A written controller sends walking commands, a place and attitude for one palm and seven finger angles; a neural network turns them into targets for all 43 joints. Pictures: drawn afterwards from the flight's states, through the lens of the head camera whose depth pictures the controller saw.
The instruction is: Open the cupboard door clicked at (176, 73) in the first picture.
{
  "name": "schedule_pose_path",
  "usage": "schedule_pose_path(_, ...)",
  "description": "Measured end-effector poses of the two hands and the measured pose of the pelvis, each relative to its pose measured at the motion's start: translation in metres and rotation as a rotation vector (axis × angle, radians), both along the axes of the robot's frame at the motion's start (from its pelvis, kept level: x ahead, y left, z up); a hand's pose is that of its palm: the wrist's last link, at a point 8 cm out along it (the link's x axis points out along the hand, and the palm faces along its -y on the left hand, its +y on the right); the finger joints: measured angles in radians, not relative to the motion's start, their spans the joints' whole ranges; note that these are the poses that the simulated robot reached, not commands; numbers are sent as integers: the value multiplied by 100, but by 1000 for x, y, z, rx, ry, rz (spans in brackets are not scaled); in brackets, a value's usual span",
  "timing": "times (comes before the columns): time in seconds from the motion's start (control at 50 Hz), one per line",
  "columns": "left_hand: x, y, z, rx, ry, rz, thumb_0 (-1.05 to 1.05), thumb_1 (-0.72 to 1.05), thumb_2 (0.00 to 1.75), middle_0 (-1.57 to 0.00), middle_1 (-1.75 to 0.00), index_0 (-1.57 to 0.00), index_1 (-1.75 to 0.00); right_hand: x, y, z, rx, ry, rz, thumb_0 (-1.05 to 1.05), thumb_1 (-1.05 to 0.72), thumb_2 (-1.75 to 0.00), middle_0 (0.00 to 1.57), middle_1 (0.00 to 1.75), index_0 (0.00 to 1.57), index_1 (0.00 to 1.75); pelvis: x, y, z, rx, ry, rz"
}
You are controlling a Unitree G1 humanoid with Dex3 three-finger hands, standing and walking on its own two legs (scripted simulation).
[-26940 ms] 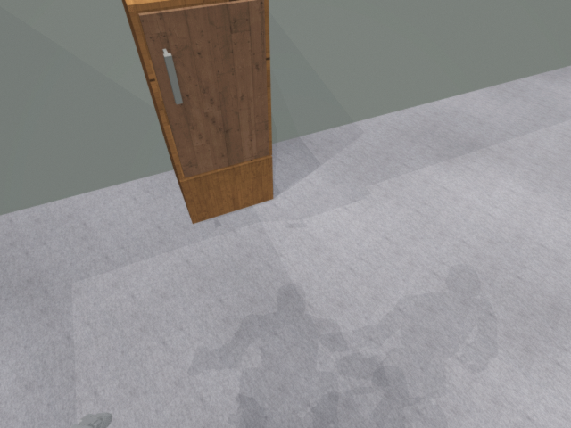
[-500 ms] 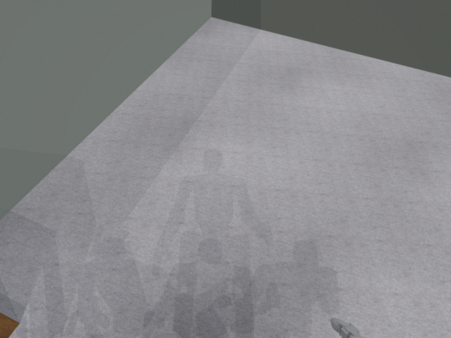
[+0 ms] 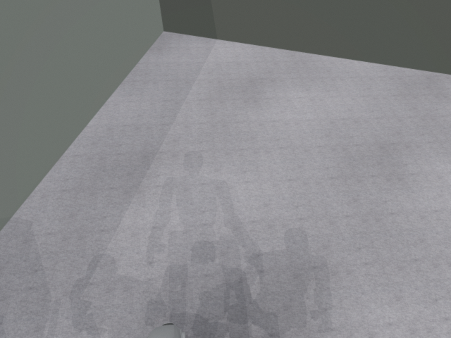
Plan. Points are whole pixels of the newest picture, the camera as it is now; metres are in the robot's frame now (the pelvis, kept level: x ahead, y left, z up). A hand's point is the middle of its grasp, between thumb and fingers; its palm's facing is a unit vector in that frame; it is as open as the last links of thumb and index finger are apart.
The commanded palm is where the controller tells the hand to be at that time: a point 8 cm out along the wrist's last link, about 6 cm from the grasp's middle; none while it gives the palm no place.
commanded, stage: walk to a spot facing it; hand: left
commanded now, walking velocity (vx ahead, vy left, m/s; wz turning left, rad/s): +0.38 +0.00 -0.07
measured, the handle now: out of the picture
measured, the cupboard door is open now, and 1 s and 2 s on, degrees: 48 48 48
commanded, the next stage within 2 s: turn to face it in 0.40 s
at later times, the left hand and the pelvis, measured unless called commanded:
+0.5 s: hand (166, 239) +0.36 +0.16 -0.17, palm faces -0.08 -0.97 -0.21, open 7.4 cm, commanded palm none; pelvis +0.24 -0.03 -0.02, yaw -5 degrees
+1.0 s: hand (170, 216) +0.43 +0.16 -0.20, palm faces +0.17 -0.97 -0.20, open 7.3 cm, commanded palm none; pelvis +0.39 -0.04 -0.02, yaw +8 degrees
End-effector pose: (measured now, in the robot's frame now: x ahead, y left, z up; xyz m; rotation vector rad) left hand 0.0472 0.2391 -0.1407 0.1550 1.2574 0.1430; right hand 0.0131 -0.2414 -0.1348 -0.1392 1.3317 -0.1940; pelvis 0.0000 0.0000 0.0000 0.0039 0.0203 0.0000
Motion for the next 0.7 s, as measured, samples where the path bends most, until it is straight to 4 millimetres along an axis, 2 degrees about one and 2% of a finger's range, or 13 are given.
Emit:
schedule_pose_path(0.08,2,10,-10,-19,96,33,0,93,90,-20,-30,-20,-30,85,14,3,-1,-114,48,0,-91,-90,20,30,19,30,43,10,-4,-15,-7,-8)
schedule_pose_path(0.12,7,17,-20,-27,140,47,0,93,90,-20,-30,-20,-30,125,21,-1,-13,-174,69,0,-91,-90,20,30,19,30,67,18,-13,-28,-13,-22)
schedule_pose_path(0.18,26,24,-27,-26,194,30,1,92,90,-20,-30,-20,-30,162,29,-2,-27,-232,68,0,-91,-90,20,30,20,30,94,24,-19,-13,-20,-44)
schedule_pose_path(0.26,85,24,-18,-25,147,13,1,92,90,-19,-30,-20,-30,171,36,0,-12,-181,43,0,-91,-90,20,30,20,30,128,22,-9,0,-12,-44)
schedule_pose_path(0.38,199,1,4,-30,-2,-44,1,92,90,-19,-30,-20,-30,162,16,-2,2,-11,-22,-1,-94,-90,21,30,20,30,182,9,2,6,-1,-60)
schedule_pose_path(0.48,290,-29,2,-1,-83,-123,1,91,90,-19,-30,-20,-30,160,-6,-20,39,109,-99,0,-92,-90,21,30,20,30,234,-20,-12,28,-14,-83)
schedule_pose_path(0.52,316,-40,-2,14,-114,-127,1,91,90,-19,-30,-20,-30,166,-16,-30,50,154,-117,0,-92,-90,20,30,20,30,251,-31,-20,24,-20,-84)
schedule_pose_path(0.58,334,-53,2,18,-111,-111,1,91,90,-19,-30,-20,-30,196,-29,-26,45,171,-120,0,-92,-90,20,30,20,30,274,-40,-14,13,-23,-69)
schedule_pose_path(0.62,338,-60,4,13,-87,-92,0,92,90,-19,-30,-20,-30,226,-35,-20,36,143,-108,1,-92,-90,20,30,19,30,290,-45,-7,12,-18,-54)
schedule_pose_path(0.7,346,-57,8,28,-57,-37,-1,95,90,-20,-30,-20,-30,295,-40,-9,33,63,-55,1,-91,-90,20,30,19,30,319,-52,1,15,-9,-16)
